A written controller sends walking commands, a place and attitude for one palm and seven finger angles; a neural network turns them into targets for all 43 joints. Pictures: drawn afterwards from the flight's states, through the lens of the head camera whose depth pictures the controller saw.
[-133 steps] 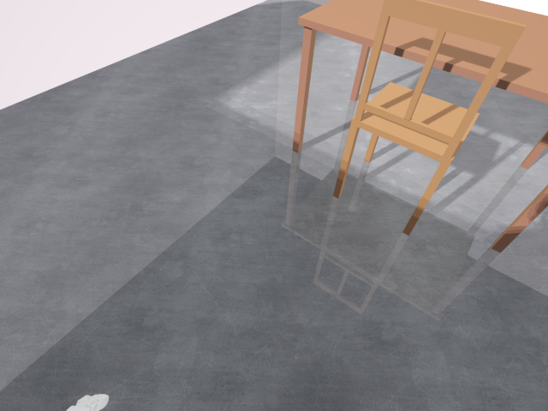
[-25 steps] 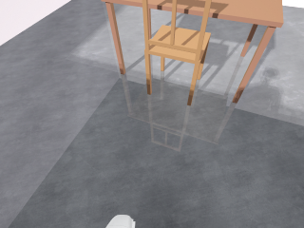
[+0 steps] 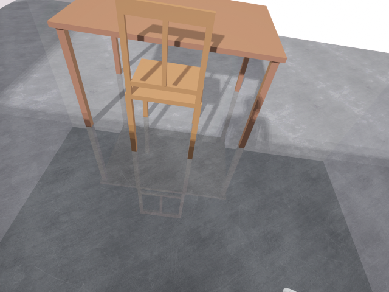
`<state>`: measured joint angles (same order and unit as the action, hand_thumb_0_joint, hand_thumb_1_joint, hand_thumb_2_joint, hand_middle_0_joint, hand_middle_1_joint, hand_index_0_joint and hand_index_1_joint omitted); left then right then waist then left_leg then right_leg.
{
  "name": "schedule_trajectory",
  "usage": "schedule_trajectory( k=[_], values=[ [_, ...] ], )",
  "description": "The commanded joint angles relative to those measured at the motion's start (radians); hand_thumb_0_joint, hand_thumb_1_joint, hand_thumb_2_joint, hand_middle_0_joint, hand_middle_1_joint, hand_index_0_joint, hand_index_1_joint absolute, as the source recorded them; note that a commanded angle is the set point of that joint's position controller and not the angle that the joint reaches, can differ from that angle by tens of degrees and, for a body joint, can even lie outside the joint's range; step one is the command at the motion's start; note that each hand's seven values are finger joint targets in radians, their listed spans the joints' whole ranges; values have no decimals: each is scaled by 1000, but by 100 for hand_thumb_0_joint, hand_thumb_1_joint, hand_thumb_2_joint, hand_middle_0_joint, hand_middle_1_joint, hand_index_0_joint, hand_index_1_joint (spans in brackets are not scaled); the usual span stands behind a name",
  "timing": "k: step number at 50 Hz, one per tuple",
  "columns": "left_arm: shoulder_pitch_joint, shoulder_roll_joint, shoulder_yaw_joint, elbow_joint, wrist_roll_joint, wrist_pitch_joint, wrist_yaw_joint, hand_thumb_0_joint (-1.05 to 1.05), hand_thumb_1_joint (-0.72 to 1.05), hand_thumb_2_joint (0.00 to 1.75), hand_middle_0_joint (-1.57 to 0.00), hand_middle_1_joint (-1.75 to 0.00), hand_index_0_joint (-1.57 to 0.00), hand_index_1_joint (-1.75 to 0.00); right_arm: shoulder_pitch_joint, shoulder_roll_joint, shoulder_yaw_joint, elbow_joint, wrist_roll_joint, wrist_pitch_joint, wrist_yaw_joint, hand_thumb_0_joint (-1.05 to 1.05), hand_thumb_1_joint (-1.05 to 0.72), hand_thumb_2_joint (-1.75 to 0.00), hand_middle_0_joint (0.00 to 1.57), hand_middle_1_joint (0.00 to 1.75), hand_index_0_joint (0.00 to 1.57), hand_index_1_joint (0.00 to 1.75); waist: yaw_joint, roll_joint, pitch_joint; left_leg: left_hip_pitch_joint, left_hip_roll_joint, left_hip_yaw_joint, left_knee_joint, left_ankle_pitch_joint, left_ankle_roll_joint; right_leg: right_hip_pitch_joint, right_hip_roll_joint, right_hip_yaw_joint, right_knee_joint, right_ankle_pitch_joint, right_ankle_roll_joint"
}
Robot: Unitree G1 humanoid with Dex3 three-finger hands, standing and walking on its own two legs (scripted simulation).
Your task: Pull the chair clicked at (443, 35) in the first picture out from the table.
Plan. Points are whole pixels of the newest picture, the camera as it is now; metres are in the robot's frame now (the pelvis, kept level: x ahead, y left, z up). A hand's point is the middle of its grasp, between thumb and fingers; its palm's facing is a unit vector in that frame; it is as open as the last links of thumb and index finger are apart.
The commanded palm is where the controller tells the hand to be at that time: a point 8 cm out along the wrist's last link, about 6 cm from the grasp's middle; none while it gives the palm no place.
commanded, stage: walk to a spot facing it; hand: left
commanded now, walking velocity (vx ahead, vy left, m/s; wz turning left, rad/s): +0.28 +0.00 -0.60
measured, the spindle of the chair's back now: (164, 56) +1.06 +0.24 -0.06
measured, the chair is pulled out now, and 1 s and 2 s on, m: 0.00 0.00 0.00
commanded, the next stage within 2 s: none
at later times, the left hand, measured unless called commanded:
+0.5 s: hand (154, 221) +0.34 +0.13 -0.19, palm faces -0.33 -0.94 -0.12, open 7.4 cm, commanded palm none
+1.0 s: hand (132, 181) +0.45 +0.23 -0.19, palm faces -0.47 -0.85 -0.23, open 7.4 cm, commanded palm none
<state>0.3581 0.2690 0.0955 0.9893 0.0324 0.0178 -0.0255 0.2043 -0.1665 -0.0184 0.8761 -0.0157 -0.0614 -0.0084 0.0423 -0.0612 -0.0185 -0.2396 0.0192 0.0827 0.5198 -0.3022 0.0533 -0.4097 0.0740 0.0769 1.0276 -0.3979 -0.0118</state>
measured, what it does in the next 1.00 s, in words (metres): walks ahead, turning right: right foot, then left foot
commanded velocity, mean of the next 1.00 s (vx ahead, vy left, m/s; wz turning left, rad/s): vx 0.04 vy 0.00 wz -0.60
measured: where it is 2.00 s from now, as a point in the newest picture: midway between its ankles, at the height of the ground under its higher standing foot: (175, 280)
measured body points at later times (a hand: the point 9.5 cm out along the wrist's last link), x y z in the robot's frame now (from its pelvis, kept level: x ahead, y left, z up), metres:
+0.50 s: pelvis +0.17 +0.01 -0.03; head +0.22 +0.01 +0.42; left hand +0.35 +0.18 -0.18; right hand -0.01 -0.16 -0.15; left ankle +0.03 +0.10 -0.66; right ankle +0.20 -0.04 -0.74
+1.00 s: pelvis +0.29 +0.07 -0.01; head +0.35 +0.08 +0.44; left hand +0.48 +0.27 -0.17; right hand +0.29 -0.20 -0.12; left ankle +0.35 +0.15 -0.74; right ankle +0.19 -0.02 -0.67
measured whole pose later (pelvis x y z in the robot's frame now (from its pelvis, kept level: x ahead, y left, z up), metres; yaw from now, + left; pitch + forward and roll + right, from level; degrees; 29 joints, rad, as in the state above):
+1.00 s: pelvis +0.29 +0.07 -0.01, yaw -37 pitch +1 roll -2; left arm 0.25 0.28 0.10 0.92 0.02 0.06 0.01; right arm 0.09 -0.15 -0.01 0.86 -0.01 0.00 -0.02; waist 0.07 -0.06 0.06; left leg -0.29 0.09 0.13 0.61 -0.33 0.02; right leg -0.45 0.06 0.06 1.05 -0.52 0.04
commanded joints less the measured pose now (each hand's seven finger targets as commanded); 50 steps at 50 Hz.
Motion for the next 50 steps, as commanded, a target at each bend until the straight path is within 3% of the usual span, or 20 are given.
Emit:
schedule_trajectory(
  k=[1, 4, 7, 14, 17, 19, 21, 22, 23, 24, 25, 27, 30, 34, 40, 43, 44, 45, 46, 50],
  values=[
    [-34, 6, 7, -87, 9, -23, -19, 0, 90, 90, -20, -30, -20, -30, 138, -129, -29, 13, 1, -26, -25, 0, -90, -90, 20, 30, 20, 30, -20, 195, 120, 131, 255, -162, -304, 270, -97, -284, -99, -27, 217, 169, 23],
    [-30, -22, 1, -77, 7, -6, -14, 0, 90, 90, -20, -30, -20, -30, 220, -105, -15, 59, 3, -37, -38, 0, -90, -90, 20, 30, 20, 30, -14, 240, 88, 171, 220, -27, -228, 679, -169, -291, -82, -53, 268, 216, 20],
    [-84, -28, -1, -91, 5, 7, -14, 0, 90, 90, -20, -30, -20, -30, 259, -95, -10, 87, 5, -39, -43, 0, -90, -90, 20, 30, 20, 30, -17, 215, 106, 181, 225, 12, -239, 702, -169, -342, -86, -71, 268, 266, 24],
    [-273, -55, -26, -137, -1, 7, -17, 0, 90, 90, -20, -30, -20, -30, 353, -92, -8, 157, -3, -23, -53, 0, -90, -90, 20, 30, 20, 30, -60, 190, 157, 319, 230, 115, -191, 1025, -103, -346, -69, -221, -48, 236, 8],
    [-272, -36, -30, -131, -3, 0, -9, 0, 90, 90, -20, -30, -20, -30, 368, -132, -26, 164, 1, -6, -48, 0, -90, -90, 20, 30, 20, 30, -57, 218, 82, 340, 246, 169, -38, 1324, -66, -149, -2, -310, -234, 167, -23],
    [-191, -13, -21, -113, -1, -9, -3, 0, 90, 90, -20, -30, -20, -30, 341, -155, -38, 155, 9, -1, -45, 0, -90, -90, 20, 30, 20, 30, -11, 258, 30, 335, 265, 189, 73, 1381, -52, -35, 13, -309, -300, 165, -46],
    [-31, 51, -1, -70, 3, -29, 7, 0, 90, 90, -20, -30, -20, -30, 274, -160, -43, 122, 17, 4, -36, 0, -90, -90, 20, 30, 20, 30, 73, 265, -43, 123, 290, 166, 362, 1092, -55, 306, -45, -229, -454, 225, -90],
    [71, 127, 10, -41, 2, -38, 14, 0, 90, 90, -20, -30, -20, -30, 250, -131, -38, 92, 34, 10, -28, 0, -90, -90, 20, 30, 20, 30, 126, 63, -124, -152, 206, 175, 705, 393, -81, 594, -258, 6, -531, 558, -190],
    [110, 183, 18, -36, -25, -44, 27, 0, 90, 90, -20, -30, -20, -30, 227, -79, -34, 49, 32, 3, -31, 0, -90, -90, 20, 30, 20, 30, 95, -64, -211, -394, 33, 101, 1044, -351, -127, 691, -523, 425, -546, 1102, -322],
    [48, 173, 19, -58, -39, -30, 43, 0, 90, 90, -20, -30, -20, -30, 179, -109, -42, 23, 23, 13, -43, 0, -90, -90, 20, 30, 20, 30, 71, 31, -153, -389, 84, -79, 1006, -273, -104, 583, -510, 300, -583, 1062, -340],
    [-27, 139, 8, -78, -38, -25, 46, 0, 90, 90, -20, -30, -20, -30, 150, -82, -45, 6, 14, 22, -33, 0, -90, -90, 20, 30, 20, 30, 39, 78, 3, -402, 111, -84, 924, -176, -104, 433, -430, 176, -621, 1019, -272],
    [-122, 92, 1, -98, -35, -34, 54, 0, 90, 90, -20, -30, -20, -30, 177, -79, -44, 42, 4, 55, -27, 0, -90, -90, 20, 30, 20, 30, -45, 47, 1, -328, 149, -85, 830, -97, -125, 258, -363, 159, -675, 807, -153],
    [-180, 79, -5, -111, -17, -41, 54, 0, 90, 90, -20, -30, -20, -30, 195, -65, -41, 56, -4, 85, -28, 0, -90, -90, 20, 30, 20, 30, -102, 70, 24, -261, 145, -72, 712, -73, -144, 89, -300, 75, -688, 735, -185],
    [-146, 90, 1, -106, -16, -36, 38, 0, 90, 90, -20, -30, -20, -30, 112, -73, -39, 22, -5, 85, -19, 0, -90, -90, 20, 30, 20, 30, -78, -49, 9, -267, 117, -55, 579, 12, -154, 81, -216, 79, -656, 659, -157],
    [-91, 126, 23, -129, -8, -15, 41, 0, 90, 90, -20, -30, -20, -30, -67, -93, -39, -56, 6, 62, -18, 0, -90, -90, 20, 30, 20, 30, -5, -126, -64, -210, 39, -23, 255, -70, -154, 252, -214, 192, -531, 809, -155],
    [-112, 132, 30, -145, -12, -2, 45, 0, 90, 90, -20, -30, -20, -30, -35, -118, -49, -59, 13, 56, -25, 0, -90, -90, 20, 30, 20, 30, -29, -127, -100, -70, 21, -21, 18, 4, -137, 257, -199, 234, -452, 788, -112],
    [-133, 114, 27, -156, -19, 0, 47, 0, 90, 90, -20, -30, -20, -30, 24, -151, -56, -42, 11, 50, -29, 0, -90, -90, 20, 30, 20, 30, -65, -70, -131, 110, 75, -48, -125, 167, -116, 158, -161, 203, -382, 680, -63],
    [-109, 55, 18, -179, -32, 2, 41, 0, 90, 90, -20, -30, -20, -30, 66, -247, -76, -42, -2, 43, -30, 0, -90, -90, 20, 30, 20, 30, -74, 191, -181, 340, 331, -281, -163, 463, -29, -86, -33, 89, -211, 257, 9],
    [-92, 40, 9, -184, -23, -6, 36, 0, 90, 90, -20, -30, -20, -30, 98, -295, -81, -43, 2, 50, -27, 0, -90, -90, 20, 30, 20, 30, -73, 323, -167, 358, 524, -396, -122, 842, 89, -203, -18, -23, 45, -257, 56],
    [-100, 70, 26, -155, -4, 18, 21, 0, 90, 90, -20, -30, -20, -30, -36, -179, -47, -80, -9, 51, -29, 0, -90, -90, 20, 30, 20, 30, -27, 233, 18, 124, 349, -111, -142, 683, 48, -196, -92, -22, 291, -87, 84]
  ],
)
